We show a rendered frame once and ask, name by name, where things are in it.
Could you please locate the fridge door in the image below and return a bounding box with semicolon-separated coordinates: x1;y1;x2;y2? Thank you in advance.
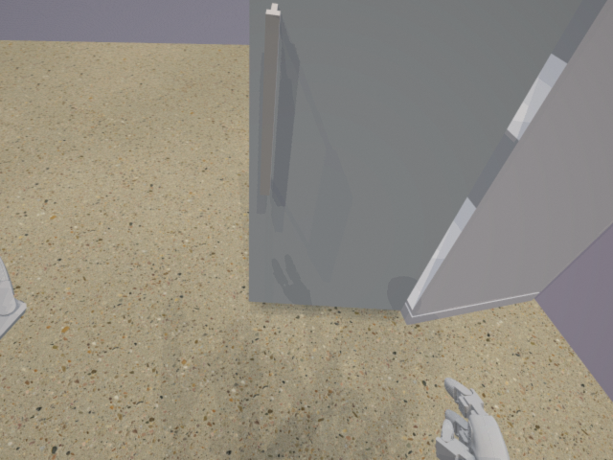
249;0;582;311

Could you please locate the handle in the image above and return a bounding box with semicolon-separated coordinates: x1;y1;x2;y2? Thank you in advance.
260;3;281;196

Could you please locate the robot left hand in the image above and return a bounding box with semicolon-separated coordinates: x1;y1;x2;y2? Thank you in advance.
0;257;27;339

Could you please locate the robot right hand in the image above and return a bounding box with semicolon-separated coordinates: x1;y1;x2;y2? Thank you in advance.
436;378;510;460

